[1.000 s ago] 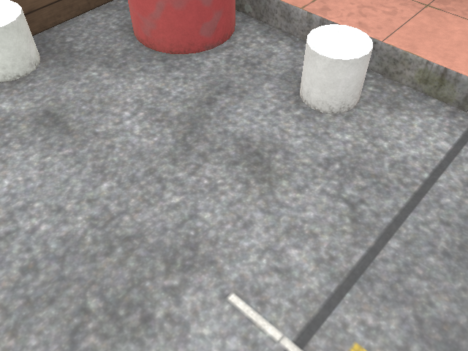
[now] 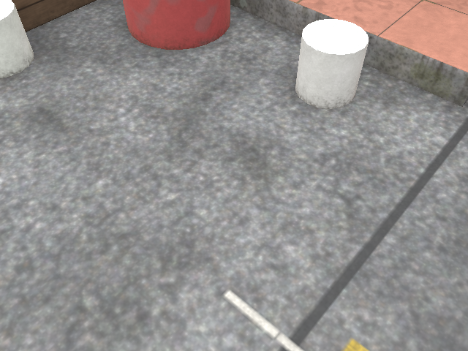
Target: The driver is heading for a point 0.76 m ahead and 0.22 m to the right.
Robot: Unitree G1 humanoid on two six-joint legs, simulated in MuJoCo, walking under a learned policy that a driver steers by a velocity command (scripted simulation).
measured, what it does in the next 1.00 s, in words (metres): walks ahead: right foot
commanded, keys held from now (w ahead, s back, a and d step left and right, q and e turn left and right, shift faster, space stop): no key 0.06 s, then w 0.40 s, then w+e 0.54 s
